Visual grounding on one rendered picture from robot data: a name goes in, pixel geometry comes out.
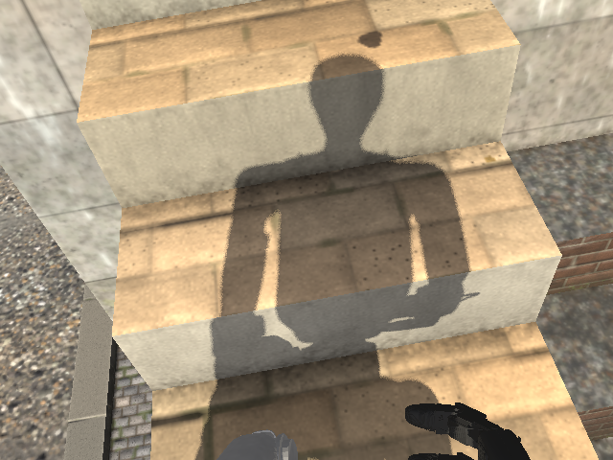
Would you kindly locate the left robot thigh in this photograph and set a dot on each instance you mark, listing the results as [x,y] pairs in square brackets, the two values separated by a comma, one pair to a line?
[260,446]

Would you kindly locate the right robot hand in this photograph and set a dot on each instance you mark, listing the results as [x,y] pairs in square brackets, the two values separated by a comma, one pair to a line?
[468,426]

